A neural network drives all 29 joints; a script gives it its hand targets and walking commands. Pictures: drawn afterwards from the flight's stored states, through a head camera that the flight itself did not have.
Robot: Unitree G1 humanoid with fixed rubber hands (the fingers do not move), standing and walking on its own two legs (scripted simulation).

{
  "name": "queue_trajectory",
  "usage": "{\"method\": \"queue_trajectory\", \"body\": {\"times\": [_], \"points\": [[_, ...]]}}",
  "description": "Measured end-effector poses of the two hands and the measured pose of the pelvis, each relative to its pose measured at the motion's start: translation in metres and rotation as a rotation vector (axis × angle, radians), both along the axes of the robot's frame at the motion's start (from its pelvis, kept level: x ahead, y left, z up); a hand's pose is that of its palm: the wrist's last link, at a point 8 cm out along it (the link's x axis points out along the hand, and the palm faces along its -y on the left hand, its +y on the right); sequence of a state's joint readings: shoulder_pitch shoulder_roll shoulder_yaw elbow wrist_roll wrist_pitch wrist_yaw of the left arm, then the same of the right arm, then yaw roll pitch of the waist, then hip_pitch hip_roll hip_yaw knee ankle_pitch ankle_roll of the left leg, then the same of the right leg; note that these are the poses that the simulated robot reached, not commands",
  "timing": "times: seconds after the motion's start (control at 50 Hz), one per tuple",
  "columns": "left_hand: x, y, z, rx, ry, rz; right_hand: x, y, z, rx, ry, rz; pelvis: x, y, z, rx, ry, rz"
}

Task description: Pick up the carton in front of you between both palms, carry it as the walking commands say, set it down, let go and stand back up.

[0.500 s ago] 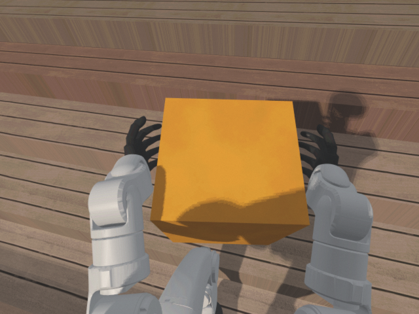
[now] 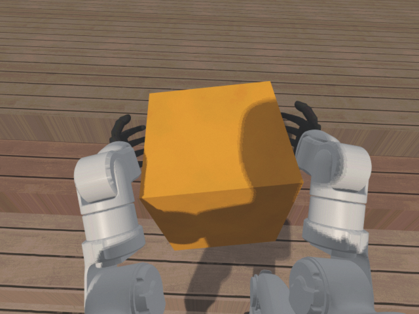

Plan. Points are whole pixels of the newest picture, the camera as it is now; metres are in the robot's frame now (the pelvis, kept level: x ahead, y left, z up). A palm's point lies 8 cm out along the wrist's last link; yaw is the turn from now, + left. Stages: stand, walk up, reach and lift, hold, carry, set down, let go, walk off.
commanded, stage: carry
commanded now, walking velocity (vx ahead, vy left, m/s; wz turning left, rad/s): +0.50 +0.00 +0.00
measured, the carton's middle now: (217, 173) +0.36 +0.00 +0.11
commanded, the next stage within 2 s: none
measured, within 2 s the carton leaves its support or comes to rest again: neither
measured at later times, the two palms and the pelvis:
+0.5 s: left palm (178, 13) +0.60 +0.07 +0.32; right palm (327, 24) +0.60 -0.24 +0.30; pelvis +0.27 -0.08 +0.15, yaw +0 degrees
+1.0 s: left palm out of the picture +0.89 +0.02 +0.45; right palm out of the picture +0.87 -0.28 +0.47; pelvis +0.54 -0.14 +0.30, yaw +0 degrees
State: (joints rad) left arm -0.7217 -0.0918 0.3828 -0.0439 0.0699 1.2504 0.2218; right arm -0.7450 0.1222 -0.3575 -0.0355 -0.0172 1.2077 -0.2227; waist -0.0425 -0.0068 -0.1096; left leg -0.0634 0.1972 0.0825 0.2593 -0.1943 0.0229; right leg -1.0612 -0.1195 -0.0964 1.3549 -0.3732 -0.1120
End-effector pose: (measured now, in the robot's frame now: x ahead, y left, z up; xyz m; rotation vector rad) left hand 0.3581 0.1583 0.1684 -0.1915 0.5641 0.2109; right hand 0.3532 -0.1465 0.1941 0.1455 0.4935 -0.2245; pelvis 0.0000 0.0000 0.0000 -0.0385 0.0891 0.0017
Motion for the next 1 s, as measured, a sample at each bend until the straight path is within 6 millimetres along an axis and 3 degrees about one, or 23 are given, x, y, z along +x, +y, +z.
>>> {"method": "queue_trajectory", "body": {"times": [0.08, 0.16, 0.28, 0.42, 0.56, 0.64, 0.72, 0.8, 0.9, 1.0], "points": [[0.022, -0.011, 0.0, 0.038, 0.077, 0.091, 0.065, -0.011, -0.022, 0.04, 0.097, 0.077, 0.041, -0.038, 0.023, -0.001, -0.015, -0.01], [0.041, -0.025, 0.016, 0.05, 0.144, 0.131, 0.087, -0.026, -0.024, 0.107, 0.181, 0.057, 0.072, -0.053, 0.069, 0.007, -0.024, 0.002], [0.102, -0.053, 0.076, 0.041, 0.019, 0.098, 0.135, -0.056, 0.038, 0.055, 0.06, 0.042, 0.128, -0.076, 0.119, 0.042, -0.022, 0.02], [0.181, -0.08, 0.138, 0.107, -0.083, 0.035, 0.204, -0.083, 0.094, 0.053, -0.04, 0.018, 0.213, -0.081, 0.138, 0.081, -0.043, -0.011], [0.289, -0.101, 0.154, 0.116, -0.034, -0.023, 0.287, -0.105, 0.115, 0.067, 0.016, -0.027, 0.309, -0.076, 0.158, 0.116, -0.017, -0.026], [0.354, -0.119, 0.158, 0.105, 0.025, -0.085, 0.317, -0.122, 0.13, 0.053, 0.074, -0.106, 0.353, -0.071, 0.186, 0.122, -0.046, -0.027], [0.39, -0.133, 0.181, 0.065, 0.054, -0.094, 0.343, -0.133, 0.159, 0.045, 0.096, -0.135, 0.387, -0.075, 0.226, 0.11, -0.064, -0.024], [0.425, -0.131, 0.222, 0.051, 0.008, -0.062, 0.391, -0.132, 0.205, 0.045, 0.044, -0.107, 0.425, -0.083, 0.257, 0.07, -0.063, -0.035], [0.477, -0.125, 0.265, 0.038, -0.068, -0.021, 0.457, -0.126, 0.26, -0.015, -0.032, -0.046, 0.477, -0.109, 0.278, 0.041, -0.043, -0.019], [0.528, -0.136, 0.283, 0.0, -0.046, 0.001, 0.52, -0.136, 0.28, -0.027, -0.015, 0.0, 0.536, -0.141, 0.296, -0.009, -0.042, -0.002]]}}
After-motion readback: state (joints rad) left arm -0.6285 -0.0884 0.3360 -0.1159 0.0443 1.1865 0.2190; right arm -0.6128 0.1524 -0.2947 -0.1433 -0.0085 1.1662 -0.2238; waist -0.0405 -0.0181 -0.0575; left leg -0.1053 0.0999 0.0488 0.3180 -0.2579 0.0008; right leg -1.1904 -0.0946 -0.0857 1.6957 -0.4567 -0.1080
